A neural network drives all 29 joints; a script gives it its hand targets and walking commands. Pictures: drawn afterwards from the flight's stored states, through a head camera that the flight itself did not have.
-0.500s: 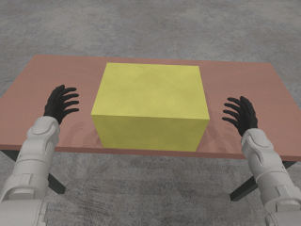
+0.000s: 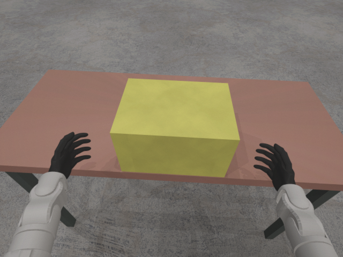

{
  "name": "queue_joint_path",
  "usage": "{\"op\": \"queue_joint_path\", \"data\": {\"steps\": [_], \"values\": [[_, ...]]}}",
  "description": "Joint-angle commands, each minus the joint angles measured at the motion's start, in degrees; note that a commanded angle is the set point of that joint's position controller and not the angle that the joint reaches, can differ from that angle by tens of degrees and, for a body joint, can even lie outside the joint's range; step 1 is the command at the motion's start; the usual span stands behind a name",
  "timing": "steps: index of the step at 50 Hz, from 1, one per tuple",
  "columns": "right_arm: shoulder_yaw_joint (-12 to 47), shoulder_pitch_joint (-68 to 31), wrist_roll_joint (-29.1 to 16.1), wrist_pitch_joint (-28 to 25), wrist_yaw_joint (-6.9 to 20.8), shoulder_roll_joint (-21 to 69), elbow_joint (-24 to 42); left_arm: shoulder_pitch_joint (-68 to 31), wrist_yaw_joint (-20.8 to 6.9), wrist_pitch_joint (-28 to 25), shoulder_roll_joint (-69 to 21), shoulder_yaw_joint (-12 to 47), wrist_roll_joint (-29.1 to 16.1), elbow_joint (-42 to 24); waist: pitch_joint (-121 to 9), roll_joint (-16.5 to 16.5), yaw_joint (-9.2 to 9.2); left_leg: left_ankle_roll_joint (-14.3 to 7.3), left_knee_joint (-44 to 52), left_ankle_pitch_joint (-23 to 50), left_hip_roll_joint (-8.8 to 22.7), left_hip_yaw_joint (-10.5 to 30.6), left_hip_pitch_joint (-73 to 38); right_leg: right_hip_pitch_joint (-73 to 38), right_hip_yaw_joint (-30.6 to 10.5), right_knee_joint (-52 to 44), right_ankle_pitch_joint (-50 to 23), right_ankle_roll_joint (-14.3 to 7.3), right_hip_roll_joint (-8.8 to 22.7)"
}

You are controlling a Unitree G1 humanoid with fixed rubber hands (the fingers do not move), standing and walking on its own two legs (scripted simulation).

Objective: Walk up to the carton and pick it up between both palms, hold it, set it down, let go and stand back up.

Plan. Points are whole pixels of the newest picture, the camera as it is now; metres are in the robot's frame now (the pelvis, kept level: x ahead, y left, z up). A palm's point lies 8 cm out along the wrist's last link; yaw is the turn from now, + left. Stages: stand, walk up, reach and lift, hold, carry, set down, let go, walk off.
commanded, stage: set down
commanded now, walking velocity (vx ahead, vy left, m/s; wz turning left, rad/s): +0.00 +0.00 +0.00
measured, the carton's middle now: (175, 126) +0.48 +0.00 +0.01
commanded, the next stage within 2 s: let go in 1.06 s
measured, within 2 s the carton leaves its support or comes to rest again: neither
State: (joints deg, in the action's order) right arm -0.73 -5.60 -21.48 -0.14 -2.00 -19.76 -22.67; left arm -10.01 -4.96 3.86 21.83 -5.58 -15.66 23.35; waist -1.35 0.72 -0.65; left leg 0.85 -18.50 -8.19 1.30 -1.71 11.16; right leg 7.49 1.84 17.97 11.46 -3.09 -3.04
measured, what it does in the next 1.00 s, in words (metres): stands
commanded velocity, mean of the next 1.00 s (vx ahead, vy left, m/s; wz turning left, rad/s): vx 0.00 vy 0.00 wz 0.00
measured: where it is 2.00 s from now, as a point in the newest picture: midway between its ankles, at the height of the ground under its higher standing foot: outside the picture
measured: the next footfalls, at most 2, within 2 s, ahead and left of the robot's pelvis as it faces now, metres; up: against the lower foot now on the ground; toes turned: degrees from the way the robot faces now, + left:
none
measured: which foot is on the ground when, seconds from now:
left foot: down 0.00-1.00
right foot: down 0.00-1.00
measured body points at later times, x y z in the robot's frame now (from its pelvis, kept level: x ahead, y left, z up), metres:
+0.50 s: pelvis +0.00 +0.01 +0.00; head -0.01 +0.01 +0.45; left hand +0.25 +0.27 +0.01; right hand +0.24 -0.24 +0.01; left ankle +0.02 +0.13 -0.75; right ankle -0.02 -0.08 -0.75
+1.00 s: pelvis +0.01 +0.01 +0.00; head +0.01 +0.02 +0.45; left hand +0.20 +0.27 -0.05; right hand +0.21 -0.23 -0.05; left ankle +0.02 +0.13 -0.75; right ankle -0.02 -0.08 -0.75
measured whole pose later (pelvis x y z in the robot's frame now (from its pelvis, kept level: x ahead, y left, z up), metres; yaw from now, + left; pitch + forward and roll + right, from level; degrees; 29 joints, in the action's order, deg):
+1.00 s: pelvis +0.01 +0.01 +0.00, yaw +0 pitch -1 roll +0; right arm -2.3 11.9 -9.1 -5.9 0.8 -13.9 -27.0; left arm 10.6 -2.5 -0.7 17.2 -1.0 -9.1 25.4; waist 1.5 0.3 -1.1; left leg -0.1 -20.3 -10.3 0.4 -2.0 8.6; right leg 4.4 1.5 18.6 13.0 -2.3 -2.1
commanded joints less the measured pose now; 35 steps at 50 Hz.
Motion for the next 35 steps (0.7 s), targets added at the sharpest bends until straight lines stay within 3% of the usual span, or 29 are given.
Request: {"op": "queue_joint_path", "data": {"steps": [1, 9, 12, 15, 22, 32, 35], "values": [[-3.1, -7.6, 0.6, -2.2, 0.5, -6.6, 9.9, -7.3, 0.3, -2.1, 8.3, -2.9, 0.4, -9.2, -12.1, -0.6, -0.23, 0.0, -1.5, 13.4, -1.3, 3.0, -14.6, 4.8, -3.8, -3.8, -11.2, 4.0, 2.5], [-5.0, -3.0, 2.2, -3.6, 1.7, -7.2, 14.8, -3.9, 1.9, -5.1, 7.5, -1.3, 0.2, -12.8, -11.0, -0.9, 0.03, 0.0, -1.8, 11.4, -1.1, 3.8, -13.7, 6.9, -3.8, -3.3, -7.8, 3.0, 2.5], [-4.3, 2.3, 2.7, -3.8, 2.2, -5.9, 12.9, 1.6, 1.8, -5.7, 6.2, -1.4, 0.9, -11.0, -9.1, -1.6, -0.11, 0.0, -1.6, 11.2, -0.8, 3.5, -13.8, 6.1, -4.6, -3.4, -8.0, 2.8, 2.9], [-4.3, 4.6, 3.4, -4.2, 2.3, -5.6, 12.4, 3.6, 1.5, -6.0, 6.2, -0.9, 0.9, -11.2, -7.6, -0.4, 0.34, -0.7, -1.2, 10.4, -0.8, 3.8, -13.3, 5.3, -4.6, -3.7, -7.4, 3.1, 2.9], [-5.1, 5.4, 4.8, -3.9, 2.8, -5.2, 13.8, 3.5, 2.1, -6.7, 6.7, -0.1, 0.7, -10.8, -6.2, -0.9, 0.01, -0.5, -0.7, 6.8, -1.0, 3.1, -12.5, 7.5, -4.8, -4.1, -2.7, 2.6, 3.6], [-5.1, 8.9, 7.0, -4.2, 3.4, -3.8, 10.5, 8.8, 2.6, -6.4, 5.2, 0.9, 1.8, -7.5, -4.2, -0.9, 0.11, -0.4, -1.1, 7.7, -1.2, 3.0, -12.8, 7.6, -4.4, -4.6, -2.8, 1.8, 3.3], [-4.5, 9.9, 8.6, -4.5, 3.1, -2.8, 9.6, 10.9, 2.1, -6.2, 4.7, 0.8, 3.0, -6.0, -4.8, 0.3, -0.48, -0.3, -1.7, 10.6, -1.2, 2.7, -14.0, 6.2, -4.1, -4.4, -6.4, 2.1, 3.3]]}}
